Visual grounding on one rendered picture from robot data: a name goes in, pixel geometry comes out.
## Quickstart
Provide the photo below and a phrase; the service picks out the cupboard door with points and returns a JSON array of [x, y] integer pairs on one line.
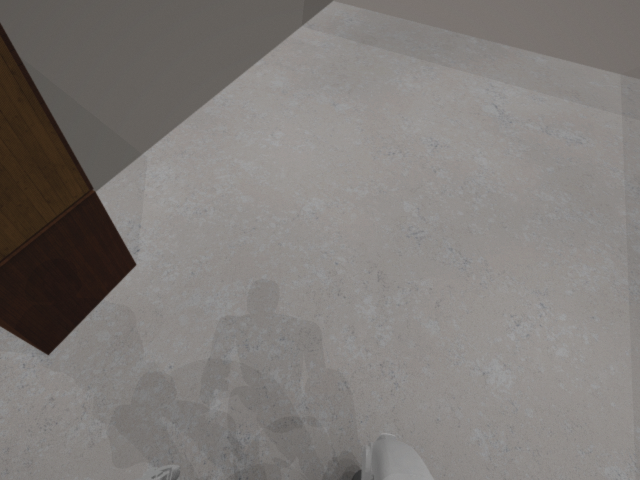
[[38, 178]]

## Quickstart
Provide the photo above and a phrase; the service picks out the right robot thigh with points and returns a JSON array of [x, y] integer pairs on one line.
[[392, 460]]

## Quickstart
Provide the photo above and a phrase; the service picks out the robot right shin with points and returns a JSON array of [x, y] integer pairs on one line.
[[387, 436]]

